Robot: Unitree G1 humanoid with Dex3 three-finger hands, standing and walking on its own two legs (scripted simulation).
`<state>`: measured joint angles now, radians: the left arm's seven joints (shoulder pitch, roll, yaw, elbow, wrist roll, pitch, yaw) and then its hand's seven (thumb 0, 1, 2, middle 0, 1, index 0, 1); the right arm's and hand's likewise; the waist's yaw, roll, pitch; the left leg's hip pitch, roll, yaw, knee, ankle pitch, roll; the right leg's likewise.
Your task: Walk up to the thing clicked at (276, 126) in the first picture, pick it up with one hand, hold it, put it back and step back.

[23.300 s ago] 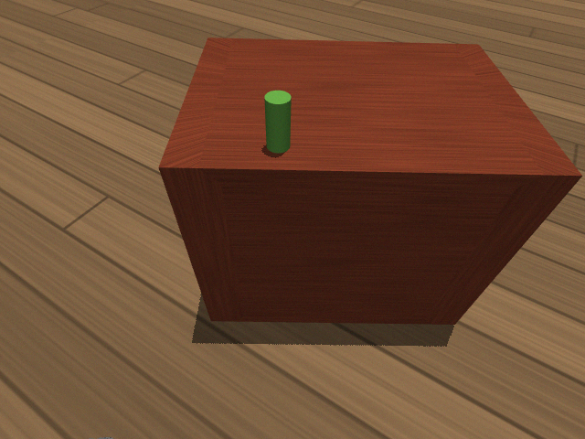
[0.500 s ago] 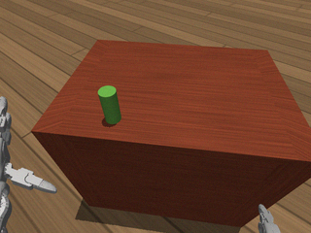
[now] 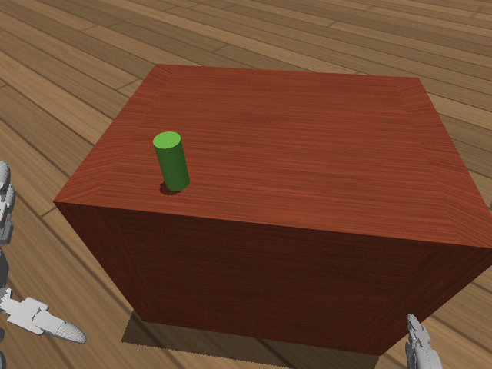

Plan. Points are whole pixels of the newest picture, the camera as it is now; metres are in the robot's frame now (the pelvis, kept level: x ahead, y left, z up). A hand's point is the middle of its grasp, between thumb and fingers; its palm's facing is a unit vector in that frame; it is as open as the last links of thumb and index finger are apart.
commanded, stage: home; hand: left
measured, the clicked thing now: (172, 162) +0.50 +0.20 +0.05
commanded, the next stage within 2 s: none
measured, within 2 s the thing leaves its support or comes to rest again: neither
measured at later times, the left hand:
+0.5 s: hand (121, 330) +0.18 +0.21 -0.03, palm faces +0.16 -0.95 -0.25, open 17.6 cm
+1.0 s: hand (154, 321) +0.22 +0.19 -0.09, palm faces +0.07 -0.97 -0.23, open 17.6 cm
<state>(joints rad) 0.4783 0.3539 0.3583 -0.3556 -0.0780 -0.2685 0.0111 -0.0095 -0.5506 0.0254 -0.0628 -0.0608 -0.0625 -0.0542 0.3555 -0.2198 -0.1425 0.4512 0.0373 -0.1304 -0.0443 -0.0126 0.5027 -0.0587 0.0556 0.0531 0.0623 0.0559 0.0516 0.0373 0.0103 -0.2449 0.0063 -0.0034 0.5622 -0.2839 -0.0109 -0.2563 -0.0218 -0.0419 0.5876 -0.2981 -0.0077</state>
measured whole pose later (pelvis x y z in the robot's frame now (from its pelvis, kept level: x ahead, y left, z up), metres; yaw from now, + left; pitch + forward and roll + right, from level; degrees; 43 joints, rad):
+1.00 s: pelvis +0.03 +0.02 +0.00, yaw -1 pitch +2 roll +0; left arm 0.24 0.17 0.00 0.52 -0.01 -0.07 0.09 -0.01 -0.57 0.03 -0.05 -0.05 -0.05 -0.05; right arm 0.23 -0.22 0.00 0.68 0.01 -0.05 -0.05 0.01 -0.90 -0.90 0.20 0.30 0.21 0.30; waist 0.00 0.01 0.02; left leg -0.25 0.01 0.02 0.54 -0.32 0.00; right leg -0.25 -0.02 -0.02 0.52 -0.30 0.01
